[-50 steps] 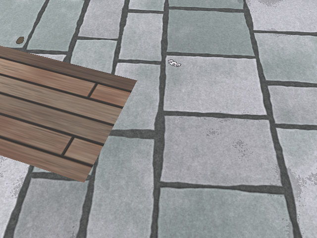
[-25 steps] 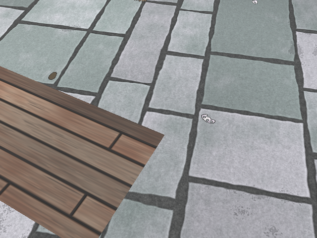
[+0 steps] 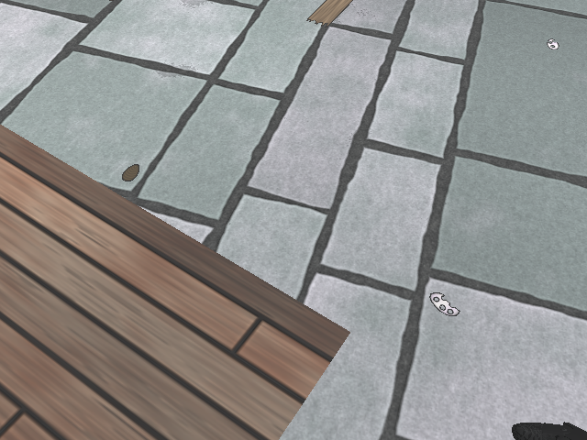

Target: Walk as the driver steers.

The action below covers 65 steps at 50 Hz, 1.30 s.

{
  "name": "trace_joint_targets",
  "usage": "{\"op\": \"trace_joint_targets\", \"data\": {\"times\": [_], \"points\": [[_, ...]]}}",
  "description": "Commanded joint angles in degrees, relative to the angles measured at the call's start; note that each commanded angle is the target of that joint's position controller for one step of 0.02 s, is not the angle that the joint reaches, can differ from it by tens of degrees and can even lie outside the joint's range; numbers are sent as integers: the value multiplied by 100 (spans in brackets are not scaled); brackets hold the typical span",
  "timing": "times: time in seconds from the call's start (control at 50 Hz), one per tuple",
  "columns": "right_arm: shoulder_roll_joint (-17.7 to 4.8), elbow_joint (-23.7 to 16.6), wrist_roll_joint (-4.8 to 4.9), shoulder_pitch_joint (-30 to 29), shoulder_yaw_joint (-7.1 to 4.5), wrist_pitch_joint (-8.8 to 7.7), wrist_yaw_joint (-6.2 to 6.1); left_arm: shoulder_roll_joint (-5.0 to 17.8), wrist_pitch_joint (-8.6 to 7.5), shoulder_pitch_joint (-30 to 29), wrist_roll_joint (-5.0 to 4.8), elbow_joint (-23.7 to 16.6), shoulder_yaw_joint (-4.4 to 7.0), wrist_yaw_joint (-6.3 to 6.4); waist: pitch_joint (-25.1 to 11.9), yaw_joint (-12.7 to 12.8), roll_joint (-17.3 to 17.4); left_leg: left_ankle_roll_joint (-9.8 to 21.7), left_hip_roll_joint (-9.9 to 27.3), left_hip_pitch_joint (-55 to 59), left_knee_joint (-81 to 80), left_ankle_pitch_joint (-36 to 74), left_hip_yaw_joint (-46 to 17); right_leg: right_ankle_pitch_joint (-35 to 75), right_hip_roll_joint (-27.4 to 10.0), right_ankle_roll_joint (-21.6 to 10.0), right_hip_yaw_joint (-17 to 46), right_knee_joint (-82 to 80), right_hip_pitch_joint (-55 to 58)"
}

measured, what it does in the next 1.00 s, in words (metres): walks ahead, turning right: right foot, then left foot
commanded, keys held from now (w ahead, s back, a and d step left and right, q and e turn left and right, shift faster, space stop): w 0.10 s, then w+e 0.72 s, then e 0.18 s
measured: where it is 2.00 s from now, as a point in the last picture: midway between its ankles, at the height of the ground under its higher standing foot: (373, 370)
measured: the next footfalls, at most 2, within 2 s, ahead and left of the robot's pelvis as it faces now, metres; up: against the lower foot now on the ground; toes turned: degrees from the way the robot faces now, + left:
right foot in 0.46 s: +0.41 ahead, -0.15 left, +0.00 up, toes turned -10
left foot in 0.90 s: +0.73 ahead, -0.03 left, +0.00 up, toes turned -28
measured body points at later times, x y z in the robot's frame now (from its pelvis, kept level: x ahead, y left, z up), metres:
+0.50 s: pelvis +0.28 -0.05 -0.01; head +0.32 -0.06 +0.44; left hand +0.52 +0.17 -0.10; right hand +0.27 -0.34 -0.14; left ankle +0.10 +0.10 -0.68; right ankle +0.37 -0.14 -0.73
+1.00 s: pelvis +0.56 -0.07 +0.00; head +0.59 -0.08 +0.45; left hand +0.74 +0.17 -0.12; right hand +0.65 -0.39 -0.07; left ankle +0.69 -0.01 -0.73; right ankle +0.40 -0.14 -0.66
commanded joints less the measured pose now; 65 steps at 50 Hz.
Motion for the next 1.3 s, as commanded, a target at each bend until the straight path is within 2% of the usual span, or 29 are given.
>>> {"op": "trace_joint_targets", "data": {"times": [0.02,0.06,0.12,0.24,0.36,0.4,0.44,0.46,0.48,0.5,0.52,0.54,0.56,0.58,0.64,0.74,0.82,0.88,0.9,0.92,0.94,0.96,0.98,1.0,1.06,1.1,1.16,1.24,1.3], "points": [[-755,34,-23,1001,-233,9,-20,726,-215,-549,13,-646,153,-7,-506,-581,485,1117,1644,2565,-1683,-269,-2378,575,-550,-47,112,928,-2798],[-656,38,-82,721,-205,-50,4,531,-93,-333,69,-581,145,1,-326,-243,693,1101,1421,1700,-2059,359,-1873,1000,-733,44,144,548,-2152],[-764,207,-46,761,-251,-156,-17,347,31,-473,96,-603,110,29,-190,-143,538,1161,1340,1415,-2337,955,-1260,1505,-769,201,90,1,-2214],[-966,541,-67,1128,-291,-174,-123,176,-3,-1526,41,-871,33,-93,105,-543,356,805,1214,1623,-2574,1093,-185,3343,-528,111,-18,-1898,-2121],[-1046,890,17,1505,-338,16,-181,209,-9,-2223,34,-1313,28,-284,298,-728,304,607,1622,2985,-2086,1804,156,2706,-322,-201,-174,-2583,-2559],[-1178,867,27,1394,-374,111,-239,338,-3,-2036,56,-1382,94,-337,57,-537,480,458,1625,3222,-1417,3594,343,2071,-43,-383,-520,-2593,-2088],[-1231,789,17,1278,-373,231,-336,739,26,-812,50,-1138,344,-304,-719,146,507,185,1369,2899,355,5030,694,2033,423,-679,-801,-2828,-340],[-1119,641,-64,1345,-301,208,-392,1200,70,173,41,-957,529,-212,-1353,534,26,-40,1154,1560,2032,3666,743,2249,-210,-1050,315,-2833,1498],[-266,401,-227,1973,-12,28,-255,1736,69,291,-30,-957,626,-180,-1973,-3,-1425,-455,-102,-1149,4098,-1572,407,1373,-1667,-2220,3505,-3252,3642],[-735,420,-33,1477,-91,-205,-155,1204,58,478,-33,-1015,488,-155,-2412,398,-908,-390,-152,-1922,4799,-2341,-713,745,-1838,-2305,4445,-3957,4042],[-997,222,177,912,-159,-348,-90,963,35,253,25,-1024,418,-121,-1582,480,-683,-258,170,-2359,4733,-1865,-789,1089,-1638,-1991,3547,-4060,3510],[-918,143,142,680,-121,-421,-106,866,19,-71,43,-1095,391,-98,-1135,292,-139,-199,414,-2210,4273,-1420,-746,1579,-1405,-1794,2930,-4078,2715],[-905,152,-17,523,-153,-420,-147,701,32,-426,64,-1179,336,-91,-675,77,207,-231,563,-1885,3738,-1173,-675,2225,-1194,-1649,2417,-4221,1856],[-936,116,-68,633,-189,-370,-156,660,25,-619,144,-1276,310,-64,-596,-154,-63,-296,646,-1450,3529,-1062,-723,2824,-1125,-1724,2239,-4326,1271],[-740,101,-109,784,-171,-190,-159,689,26,-763,98,-1354,331,-5,-383,-391,-89,-545,666,-1038,2699,-935,-564,3278,-892,-1719,1730,-4578,371],[-440,-183,-102,-278,-43,-174,-124,932,87,-391,22,-1239,424,126,-169,-3,-241,-714,259,-372,544,1168,-394,2700,-373,-1259,1146,-4568,-332],[-665,-330,11,-648,-126,-232,-62,870,154,-19,-33,-1099,422,146,-188,98,-374,-615,113,-104,-182,1270,-638,2021,-563,-1066,1714,-4147,154],[-877,-244,-71,-209,-259,-304,-68,815,260,-166,12,-1158,434,191,-312,-225,-578,-328,13,443,-625,909,-572,2896,-451,-746,2004,-3177,561],[-990,-187,-149,177,-313,-334,-101,643,269,-249,23,-1243,383,192,-632,-438,-509,-146,227,1198,-802,1371,-602,3124,-133,-507,1821,-2502,421],[-1348,-171,-256,872,-396,-331,-153,337,259,-265,128,-1429,272,199,-1467,-688,127,239,1267,2644,-473,2599,-1435,2018,242,-225,1384,-991,-267],[-1588,-44,-255,1146,-451,-196,-140,23,235,916,40,-1440,160,171,-2380,-246,1916,1377,2769,4433,-407,3210,-3525,-1501,908,121,800,721,-1959],[-1182,-120,-93,1079,-387,-99,-119,666,261,964,-10,-1306,272,183,-2294,-345,1448,1339,2777,4163,-654,2103,-3961,-1190,384,255,861,1472,-2447],[-822,-226,-88,850,-287,-34,-157,969,339,271,-20,-1383,377,205,-1566,-544,933,1081,2422,3526,-759,1844,-3046,-746,223,365,692,1704,-2659],[-694,-233,-122,517,-224,44,-174,980,433,-106,10,-1459,407,243,-1121,-481,566,917,2115,2821,-861,1982,-2331,-437,54,445,481,1600,-2582],[-704,-129,-188,61,-222,114,-193,617,649,-104,-1,-1564,387,254,-454,-160,920,864,1578,1286,-1355,2104,-1149,-4,-195,514,144,935,-1855],[-836,-35,-177,33,-285,107,-211,420,679,-222,28,-1661,338,254,-506,-166,965,1017,1675,1302,-1502,2508,-849,250,-244,540,23,422,-1791],[-972,44,-101,-49,-350,173,-257,398,683,-482,70,-1775,315,182,-796,-216,752,1097,1844,1521,-1552,2525,-520,896,-367,491,-14,-331,-1530],[-1116,134,-21,-133,-398,282,-233,465,732,-889,59,-1937,335,51,-645,-315,788,961,1834,1434,-1608,1643,-76,1270,-330,330,-251,-1241,-1039],[-1198,350,97,99,-392,330,-151,374,725,-1106,116,-2051,307,8,-580,-356,718,908,1859,1655,-1276,1628,-255,1008,-126,141,-287,-2143,-649]]}}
